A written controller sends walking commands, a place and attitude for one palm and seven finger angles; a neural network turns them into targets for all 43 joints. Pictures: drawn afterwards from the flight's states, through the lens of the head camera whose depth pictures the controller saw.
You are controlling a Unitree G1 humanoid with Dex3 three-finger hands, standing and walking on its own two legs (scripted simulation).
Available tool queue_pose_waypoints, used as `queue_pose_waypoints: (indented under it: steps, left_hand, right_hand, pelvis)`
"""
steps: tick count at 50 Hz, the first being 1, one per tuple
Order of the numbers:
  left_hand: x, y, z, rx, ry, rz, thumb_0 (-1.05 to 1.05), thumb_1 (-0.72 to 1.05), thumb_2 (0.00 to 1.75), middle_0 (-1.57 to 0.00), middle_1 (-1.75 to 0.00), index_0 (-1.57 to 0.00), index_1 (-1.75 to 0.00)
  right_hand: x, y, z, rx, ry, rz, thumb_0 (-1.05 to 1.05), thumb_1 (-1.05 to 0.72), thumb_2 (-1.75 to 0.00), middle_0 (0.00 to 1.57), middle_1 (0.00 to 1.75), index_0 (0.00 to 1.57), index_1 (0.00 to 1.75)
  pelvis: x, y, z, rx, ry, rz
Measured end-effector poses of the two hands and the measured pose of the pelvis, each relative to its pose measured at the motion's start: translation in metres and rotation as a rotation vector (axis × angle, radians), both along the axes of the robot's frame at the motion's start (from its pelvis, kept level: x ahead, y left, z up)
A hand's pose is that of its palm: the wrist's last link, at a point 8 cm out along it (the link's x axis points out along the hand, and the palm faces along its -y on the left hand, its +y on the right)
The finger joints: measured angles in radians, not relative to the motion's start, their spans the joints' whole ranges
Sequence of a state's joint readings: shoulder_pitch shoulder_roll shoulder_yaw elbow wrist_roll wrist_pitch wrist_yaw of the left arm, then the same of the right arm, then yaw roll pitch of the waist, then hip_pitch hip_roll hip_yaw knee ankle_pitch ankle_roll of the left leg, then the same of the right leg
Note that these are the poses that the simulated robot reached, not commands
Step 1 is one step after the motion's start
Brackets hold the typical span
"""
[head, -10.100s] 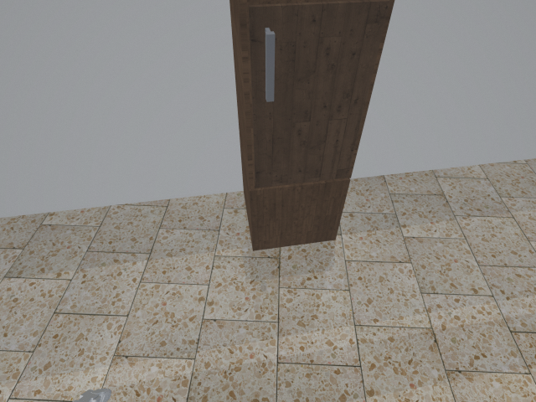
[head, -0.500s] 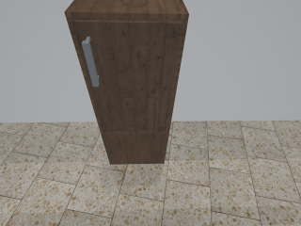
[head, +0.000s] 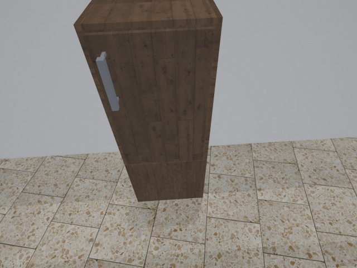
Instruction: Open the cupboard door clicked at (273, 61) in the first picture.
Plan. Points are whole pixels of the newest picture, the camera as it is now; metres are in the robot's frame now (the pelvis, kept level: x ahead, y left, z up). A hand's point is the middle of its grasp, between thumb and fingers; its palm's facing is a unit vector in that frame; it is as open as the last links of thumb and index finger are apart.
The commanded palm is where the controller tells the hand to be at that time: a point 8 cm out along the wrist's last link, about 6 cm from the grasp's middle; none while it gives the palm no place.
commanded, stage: look again from close up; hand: left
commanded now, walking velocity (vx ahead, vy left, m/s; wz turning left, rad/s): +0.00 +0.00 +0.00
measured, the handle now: (109, 82) +0.59 +0.24 +0.11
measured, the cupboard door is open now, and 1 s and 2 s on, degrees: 0 0 0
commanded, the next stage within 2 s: shuffle to correct the standing spot in 0.04 s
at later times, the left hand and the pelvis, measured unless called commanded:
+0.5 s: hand out of the picture +0.00 +0.15 -0.19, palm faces +0.14 -0.98 -0.16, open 7.4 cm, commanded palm none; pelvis +0.06 -0.01 -0.02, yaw +5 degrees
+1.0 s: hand out of the picture +0.15 +0.16 -0.16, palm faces +0.13 -0.95 -0.28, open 7.4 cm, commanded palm none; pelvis +0.10 -0.04 -0.01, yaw +6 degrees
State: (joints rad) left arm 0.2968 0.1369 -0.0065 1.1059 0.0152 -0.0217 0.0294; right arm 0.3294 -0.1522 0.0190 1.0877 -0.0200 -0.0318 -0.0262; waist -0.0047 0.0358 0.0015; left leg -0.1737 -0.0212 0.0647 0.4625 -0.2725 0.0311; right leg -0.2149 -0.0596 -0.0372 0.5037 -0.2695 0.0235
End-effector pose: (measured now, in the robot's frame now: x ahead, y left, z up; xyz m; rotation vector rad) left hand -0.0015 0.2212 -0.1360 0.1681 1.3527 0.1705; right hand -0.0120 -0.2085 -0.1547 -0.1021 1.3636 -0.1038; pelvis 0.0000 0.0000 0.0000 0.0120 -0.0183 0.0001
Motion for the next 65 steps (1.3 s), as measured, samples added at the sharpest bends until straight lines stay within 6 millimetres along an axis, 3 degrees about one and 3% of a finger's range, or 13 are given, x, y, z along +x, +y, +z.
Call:
queue_pose_waypoints:
  steps: [11,18,22,27,30,37,41,45,51,56,61,65]
  left_hand:
    - [0.000,-0.014,-0.005,-0.025,0.039,0.010,0.00,0.91,0.90,-0.20,-0.29,-0.19,-0.30]
    - [-0.002,-0.022,-0.013,-0.043,0.061,0.049,0.00,0.91,0.90,-0.20,-0.29,-0.20,-0.30]
    - [-0.005,-0.022,-0.020,-0.054,0.069,0.104,0.00,0.90,0.90,-0.20,-0.29,-0.20,-0.30]
    - [-0.008,-0.015,-0.030,-0.075,0.139,0.146,0.00,0.90,0.90,-0.20,-0.29,-0.20,-0.30]
    - [0.010,-0.009,-0.023,-0.064,0.157,0.140,0.00,0.90,0.90,-0.20,-0.29,-0.19,-0.30]
    - [0.090,0.000,-0.006,-0.001,0.008,0.125,0.01,0.92,0.90,-0.20,-0.29,-0.19,-0.30]
    - [0.126,0.001,0.000,0.051,-0.068,0.096,0.00,0.92,0.90,-0.20,-0.29,-0.19,-0.30]
    - [0.142,-0.004,0.004,0.091,-0.122,0.076,0.00,0.91,0.90,-0.20,-0.29,-0.19,-0.30]
    - [0.135,-0.017,0.008,0.067,-0.127,0.082,0.00,0.91,0.90,-0.20,-0.29,-0.20,-0.30]
    - [0.117,-0.017,0.004,0.036,-0.129,0.102,0.00,0.91,0.90,-0.20,-0.30,-0.20,-0.30]
    - [0.089,0.000,-0.010,0.011,-0.107,0.129,0.00,0.91,0.90,-0.20,-0.30,-0.20,-0.30]
    - [0.069,0.010,-0.015,-0.004,-0.059,0.149,0.00,0.91,0.90,-0.20,-0.29,-0.20,-0.30]
  right_hand:
    - [0.006,-0.010,0.002,-0.014,0.034,0.004,0.01,-0.91,-0.90,0.20,0.30,0.20,0.30]
    - [0.018,-0.020,-0.004,-0.018,0.063,0.019,0.01,-0.91,-0.90,0.20,0.30,0.20,0.30]
    - [0.039,-0.022,-0.004,-0.038,0.075,0.052,0.01,-0.91,-0.90,0.20,0.30,0.20,0.30]
    - [0.083,-0.016,0.001,-0.073,0.015,0.085,0.01,-0.91,-0.90,0.20,0.30,0.20,0.30]
    - [0.098,-0.010,0.007,-0.082,-0.010,0.082,0.01,-0.91,-0.90,0.20,0.30,0.20,0.30]
    - [0.118,-0.003,0.006,-0.033,0.051,0.110,0.01,-0.91,-0.90,0.20,0.30,0.20,0.30]
    - [0.132,-0.019,-0.006,-0.014,0.062,0.096,0.01,-0.91,-0.90,0.21,0.30,0.21,0.30]
    - [0.152,-0.043,-0.017,-0.024,0.031,0.074,0.01,-0.91,-0.90,0.21,0.30,0.21,0.30]
    - [0.180,-0.063,-0.004,-0.054,-0.044,0.090,0.01,-0.91,-0.90,0.20,0.30,0.20,0.30]
    - [0.187,-0.063,0.011,-0.076,-0.097,0.129,0.01,-0.91,-0.90,0.20,0.30,0.20,0.30]
    - [0.178,-0.046,0.016,-0.096,-0.144,0.145,0.01,-0.91,-0.90,0.20,0.30,0.20,0.30]
    - [0.149,-0.025,0.019,-0.089,-0.116,0.140,0.01,-0.91,-0.90,0.20,0.30,0.20,0.30]
  pelvis:
    - [0.009,-0.008,0.000,0.001,0.003,0.003]
    - [0.027,-0.015,-0.008,-0.006,0.014,0.028]
    - [0.042,-0.012,-0.013,-0.024,0.022,0.069]
    - [0.065,-0.001,-0.017,-0.010,0.020,0.077]
    - [0.077,0.002,-0.011,-0.018,0.019,0.083]
    - [0.092,-0.007,0.000,-0.017,0.024,0.109]
    - [0.102,-0.021,-0.007,0.001,0.018,0.106]
    - [0.105,-0.032,-0.013,0.014,0.012,0.110]
    - [0.095,-0.038,-0.006,0.024,0.015,0.113]
    - [0.084,-0.035,-0.003,0.029,0.022,0.114]
    - [0.074,-0.020,-0.009,0.000,0.017,0.112]
    - [0.070,-0.012,-0.006,-0.002,0.001,0.115]
